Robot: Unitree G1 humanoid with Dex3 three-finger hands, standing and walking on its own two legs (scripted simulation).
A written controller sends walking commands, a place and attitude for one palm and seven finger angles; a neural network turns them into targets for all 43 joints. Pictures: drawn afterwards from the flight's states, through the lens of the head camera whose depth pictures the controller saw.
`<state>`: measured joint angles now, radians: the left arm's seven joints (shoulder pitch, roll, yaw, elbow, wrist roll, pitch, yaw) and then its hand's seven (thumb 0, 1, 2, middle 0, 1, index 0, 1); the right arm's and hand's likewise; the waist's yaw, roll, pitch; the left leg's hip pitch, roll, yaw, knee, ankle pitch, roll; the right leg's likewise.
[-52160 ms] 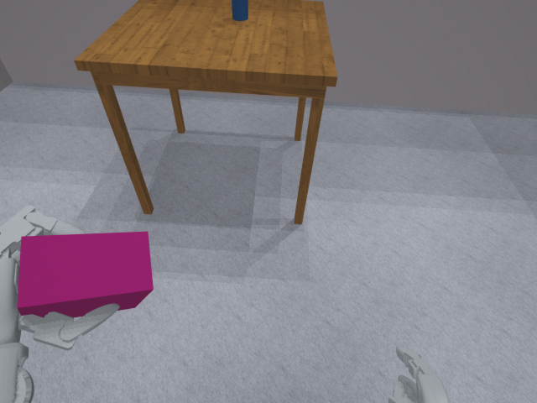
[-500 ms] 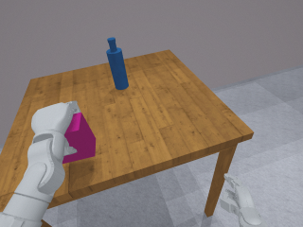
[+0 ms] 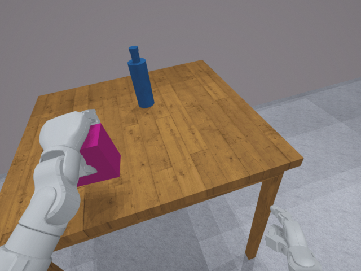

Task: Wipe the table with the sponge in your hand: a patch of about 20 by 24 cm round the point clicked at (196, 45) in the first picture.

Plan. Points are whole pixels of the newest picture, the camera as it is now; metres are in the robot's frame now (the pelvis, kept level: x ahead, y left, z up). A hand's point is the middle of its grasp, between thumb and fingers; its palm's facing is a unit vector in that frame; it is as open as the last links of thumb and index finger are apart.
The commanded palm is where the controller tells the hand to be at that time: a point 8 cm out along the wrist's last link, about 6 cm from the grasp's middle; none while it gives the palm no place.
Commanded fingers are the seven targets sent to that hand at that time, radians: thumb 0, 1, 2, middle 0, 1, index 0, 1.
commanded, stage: lift the sponge slowly off the table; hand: left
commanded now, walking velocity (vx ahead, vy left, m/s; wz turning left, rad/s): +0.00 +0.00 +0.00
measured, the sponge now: (91, 161) +0.29 +0.26 +0.13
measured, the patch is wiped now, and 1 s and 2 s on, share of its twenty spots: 1.00 1.00 1.00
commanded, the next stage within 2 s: bring the sponge back beside the body in 0.28 s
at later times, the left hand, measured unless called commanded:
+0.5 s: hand (80, 147) +0.28 +0.27 +0.18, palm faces +0.14 -0.11 -0.98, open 10.4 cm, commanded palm +0.24 +0.27 +0.26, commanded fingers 0.00 0.10 1.30 -1.20 -1.60 -1.20 -1.60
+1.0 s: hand (65, 164) +0.24 +0.27 +0.17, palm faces +0.22 -0.12 -0.97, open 10.4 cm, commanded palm +0.19 +0.27 +0.25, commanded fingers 0.00 0.10 1.30 -1.20 -1.60 -1.20 -1.60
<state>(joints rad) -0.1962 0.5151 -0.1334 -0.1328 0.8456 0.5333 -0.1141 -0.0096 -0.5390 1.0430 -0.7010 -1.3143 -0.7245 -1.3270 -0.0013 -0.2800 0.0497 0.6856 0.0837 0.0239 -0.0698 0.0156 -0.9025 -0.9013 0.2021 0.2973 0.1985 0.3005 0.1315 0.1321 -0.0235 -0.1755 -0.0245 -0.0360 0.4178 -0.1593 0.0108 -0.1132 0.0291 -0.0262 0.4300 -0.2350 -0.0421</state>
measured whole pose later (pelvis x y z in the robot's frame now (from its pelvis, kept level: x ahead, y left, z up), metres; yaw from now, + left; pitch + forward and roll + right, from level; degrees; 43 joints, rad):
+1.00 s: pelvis +0.00 +0.00 +0.00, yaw -1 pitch -6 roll +0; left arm 0.01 0.56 -0.05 -0.32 0.80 0.52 -0.11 -0.01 -0.54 1.04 -0.70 -1.31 -0.73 -1.33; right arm -0.02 -0.26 0.06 0.66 0.07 0.03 -0.07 0.02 -0.90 -0.90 0.20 0.30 0.20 0.30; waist 0.15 0.13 -0.02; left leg -0.18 -0.02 -0.03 0.45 -0.18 0.01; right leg -0.12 0.04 -0.02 0.46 -0.24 -0.04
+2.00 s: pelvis -0.01 +0.00 +0.00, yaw -1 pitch -6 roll +0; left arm 0.23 0.54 0.02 -0.45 0.76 0.49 -0.05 -0.01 -0.54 1.04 -0.70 -1.32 -0.72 -1.33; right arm 0.00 -0.25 0.06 0.65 0.06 0.00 -0.07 0.02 -0.90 -0.90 0.20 0.30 0.20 0.30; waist 0.15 0.13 -0.02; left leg -0.18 -0.01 -0.02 0.46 -0.18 0.01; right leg -0.11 0.04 -0.01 0.45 -0.23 -0.04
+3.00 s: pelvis -0.09 +0.03 -0.01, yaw -1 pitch +2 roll -3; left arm 0.30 0.40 0.45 -0.56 -0.05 -0.12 0.15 -0.01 -0.55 1.05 -0.70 -1.33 -0.73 -1.34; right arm 0.19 -0.17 0.05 0.58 0.02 -0.09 -0.04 0.01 -0.90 -0.90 0.21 0.30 0.20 0.30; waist 0.02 0.01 -0.05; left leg -0.44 0.00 -0.04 0.54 -0.13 0.04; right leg -0.32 0.03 0.02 0.71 -0.42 0.01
